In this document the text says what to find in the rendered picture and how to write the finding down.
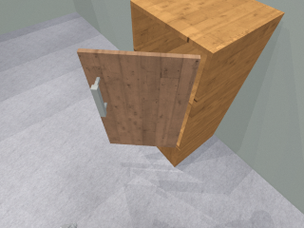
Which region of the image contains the cupboard door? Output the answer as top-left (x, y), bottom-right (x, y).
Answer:
top-left (77, 48), bottom-right (201, 148)

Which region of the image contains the handle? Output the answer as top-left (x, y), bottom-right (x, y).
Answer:
top-left (90, 77), bottom-right (107, 117)

